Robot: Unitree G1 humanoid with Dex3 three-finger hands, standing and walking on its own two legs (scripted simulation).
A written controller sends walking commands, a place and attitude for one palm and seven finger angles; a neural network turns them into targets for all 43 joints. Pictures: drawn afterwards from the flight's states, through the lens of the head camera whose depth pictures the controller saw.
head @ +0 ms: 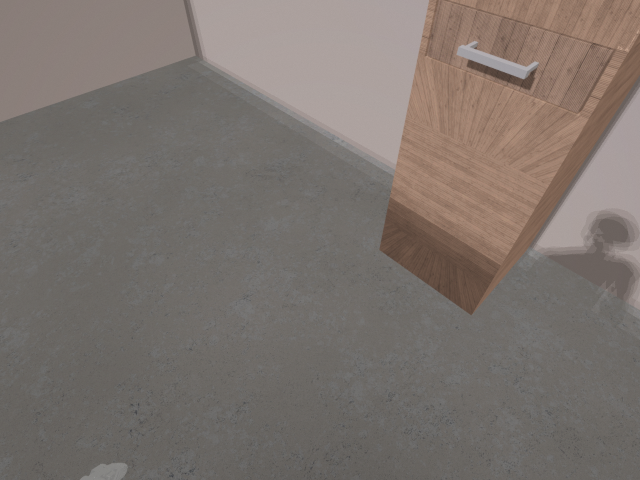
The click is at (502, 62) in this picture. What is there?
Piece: drawer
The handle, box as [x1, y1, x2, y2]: [457, 41, 538, 78]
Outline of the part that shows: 457,51 458,55 521,78 526,77 528,73 538,64 537,62 533,62 525,67 476,50 473,48 477,44 477,42 475,41 465,46 459,46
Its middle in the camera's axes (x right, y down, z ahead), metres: +0.39 -0.40 +0.85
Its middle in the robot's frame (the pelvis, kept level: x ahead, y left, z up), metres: +0.94 -0.34 +0.11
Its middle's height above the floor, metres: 0.88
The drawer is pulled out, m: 0.00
